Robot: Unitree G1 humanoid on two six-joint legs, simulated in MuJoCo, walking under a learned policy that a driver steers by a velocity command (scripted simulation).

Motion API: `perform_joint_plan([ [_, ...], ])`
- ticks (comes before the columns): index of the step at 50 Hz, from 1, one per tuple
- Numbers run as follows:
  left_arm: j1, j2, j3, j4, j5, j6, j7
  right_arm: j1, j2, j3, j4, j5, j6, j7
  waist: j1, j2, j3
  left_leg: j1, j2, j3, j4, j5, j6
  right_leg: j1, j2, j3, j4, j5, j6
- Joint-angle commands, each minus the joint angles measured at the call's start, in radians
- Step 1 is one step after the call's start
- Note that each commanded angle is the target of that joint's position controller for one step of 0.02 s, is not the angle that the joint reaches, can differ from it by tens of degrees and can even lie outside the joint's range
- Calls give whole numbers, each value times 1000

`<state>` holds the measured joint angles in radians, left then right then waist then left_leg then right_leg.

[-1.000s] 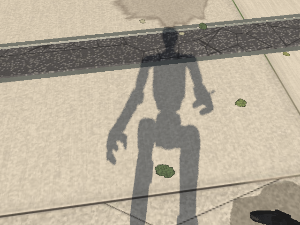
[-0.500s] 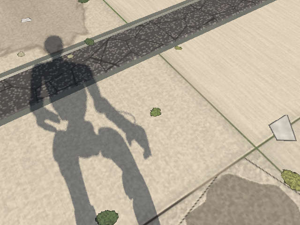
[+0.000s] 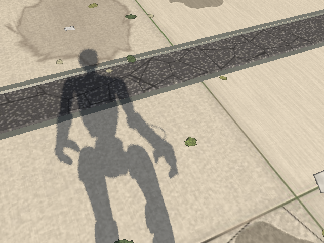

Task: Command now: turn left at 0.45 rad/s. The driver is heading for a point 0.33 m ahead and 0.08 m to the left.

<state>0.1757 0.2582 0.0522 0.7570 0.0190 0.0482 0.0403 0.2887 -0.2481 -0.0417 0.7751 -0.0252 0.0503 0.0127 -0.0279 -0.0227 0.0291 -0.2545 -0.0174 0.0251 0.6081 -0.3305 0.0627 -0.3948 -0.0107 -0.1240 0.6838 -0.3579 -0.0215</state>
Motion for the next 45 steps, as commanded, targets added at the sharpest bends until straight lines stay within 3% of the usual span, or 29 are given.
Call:
perform_joint_plan([
  [1,-68,60,16,-105,-3,0,-1,69,-221,-62,-51,-4,-12,-27,-1,173,54,-17,343,-476,-375,272,229,-187,26,157,354,-152,29],
  [2,-42,71,20,-87,-7,-2,-8,-4,-191,-54,-63,7,-10,-29,38,123,59,-18,266,-388,-360,246,185,-182,19,168,359,-70,27],
  [4,7,98,30,-58,13,-8,-18,-70,-161,-49,-92,16,-13,-25,53,132,-4,72,191,-318,-317,385,155,-184,32,153,390,-3,34],
  [6,12,89,28,-59,8,-10,-24,-27,-160,-53,-88,23,-18,-18,36,105,-57,145,183,-312,-285,480,160,-184,35,152,386,-3,51],
  [10,-43,82,19,-87,-2,-7,-16,46,-182,-67,-77,18,-16,-21,-15,145,-53,221,190,-378,-267,427,175,-211,29,165,241,-25,66],
  [13,-57,86,13,-103,-6,-12,-12,44,-201,-75,-86,11,-9,-19,-29,157,-55,186,187,-427,-250,408,183,-146,41,169,145,-56,59],
  [17,-20,97,9,-112,-18,-26,-6,-14,-219,-84,-105,6,-3,-7,-9,169,-71,112,168,-493,-222,480,159,-5,73,169,19,-69,37],
  [20,83,92,6,-93,-17,-43,7,-103,-208,-82,-122,22,-2,-4,64,152,-78,5,101,-502,-170,404,74,213,80,166,-281,85,14],
  [21,104,142,17,-90,-5,-51,16,-101,-171,-72,-132,28,-6,-6,62,76,-83,-90,40,-454,-101,222,16,313,-30,264,-394,94,-10],
  [22,68,239,32,-115,7,-49,21,-38,-86,-53,-145,32,-11,-8,19,-170,-93,-241,-111,-255,114,-120,-45,393,-305,548,-477,112,-93],
  [23,44,257,39,-121,11,-41,12,-36,-173,-74,-135,-1,-7,-17,27,-180,-59,-283,-136,-143,305,-276,-60,264,-394,618,-451,264,-203],
  [24,30,192,23,-130,8,-40,4,-37,-202,-85,-122,-9,-4,-14,10,-105,-38,-261,-88,-157,428,-241,-63,220,-370,559,-434,337,-228],
  [25,-19,140,8,-136,1,-42,-1,-28,-195,-87,-101,-6,2,-6,-11,-68,-10,-251,-71,-151,490,-177,-68,188,-303,450,-423,360,-205],
  [26,-57,121,3,-146,4,-41,-2,-9,-187,-86,-86,-1,9,4,-26,-82,-9,-248,-67,-133,533,-123,-79,191,-238,356,-413,381,-173],
  [27,-62,122,3,-148,5,-43,4,1,-180,-83,-81,3,14,16,-24,-121,-18,-264,-64,-114,558,-95,-92,220,-208,300,-400,436,-165],
  [30,11,130,10,-132,7,-46,5,-52,-160,-71,-94,14,21,30,25,-119,-40,-297,-50,-79,512,-80,-123,315,-207,239,-373,515,-178],
  [33,99,160,27,-104,10,-51,-3,-130,-155,-61,-122,2,27,48,82,-147,-40,-340,-12,-59,393,-67,-115,384,-248,287,-461,54,-184],
  [36,119,180,37,-85,13,-61,-16,-174,-134,-48,-137,-4,21,64,95,-137,-8,-286,0,-41,252,-89,-93,350,-268,296,-511,-123,-178],
  [40,115,193,45,-55,17,-73,-40,-151,-104,-26,-121,3,-8,58,70,-133,16,-61,-19,28,14,-130,-24,216,-253,230,-504,-103,-168],
  [42,94,182,43,-39,1,-66,-48,-44,-79,-15,-70,-3,-32,44,-2,-82,18,169,-43,66,-199,40,15,84,-214,163,-418,-111,-145],
  [43,92,142,32,-36,1,-67,-49,59,-99,-19,-22,-10,-45,33,-43,-16,-10,341,-50,36,-243,25,24,-29,-170,114,-309,-136,-117],
  [44,66,58,5,-58,11,-68,-56,180,-166,-32,8,-26,-60,22,-99,193,-43,468,167,-257,-382,-198,45,-176,-81,-2,-12,-172,-71],
  [45,5,39,-3,-116,19,-71,-62,199,-298,-57,-15,-7,-67,13,-105,315,9,454,398,-668,-508,-435,147,-429,31,-5,182,-232,-41],
])
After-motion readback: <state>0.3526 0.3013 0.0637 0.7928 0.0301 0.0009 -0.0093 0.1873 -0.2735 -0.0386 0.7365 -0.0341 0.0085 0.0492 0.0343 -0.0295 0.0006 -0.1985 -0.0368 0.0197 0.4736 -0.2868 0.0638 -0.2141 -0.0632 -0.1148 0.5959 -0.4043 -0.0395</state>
